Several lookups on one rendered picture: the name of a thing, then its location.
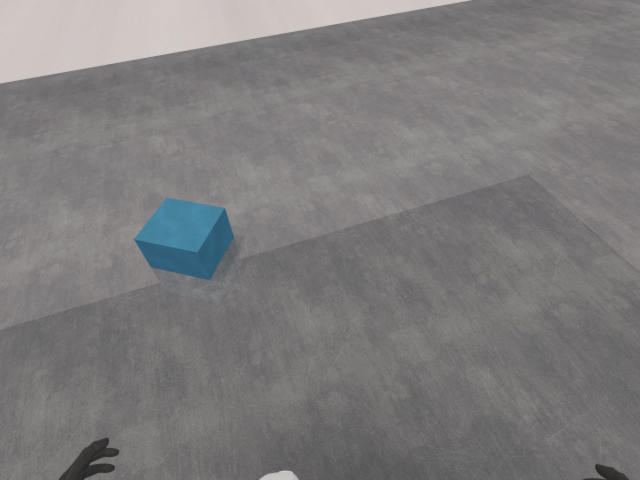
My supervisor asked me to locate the robot left hand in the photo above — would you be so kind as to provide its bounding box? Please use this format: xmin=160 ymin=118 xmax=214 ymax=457
xmin=59 ymin=438 xmax=119 ymax=480

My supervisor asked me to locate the carton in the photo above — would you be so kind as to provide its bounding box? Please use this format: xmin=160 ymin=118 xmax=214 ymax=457
xmin=134 ymin=198 xmax=234 ymax=280

